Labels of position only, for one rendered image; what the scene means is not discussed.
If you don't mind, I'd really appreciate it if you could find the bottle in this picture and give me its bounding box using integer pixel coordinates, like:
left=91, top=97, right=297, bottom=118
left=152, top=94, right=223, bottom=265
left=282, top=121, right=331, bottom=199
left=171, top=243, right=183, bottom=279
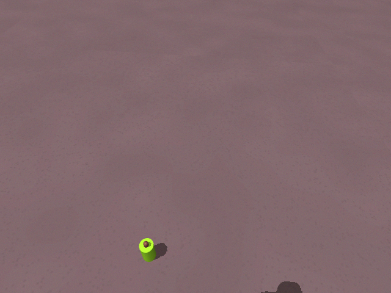
left=139, top=238, right=156, bottom=262

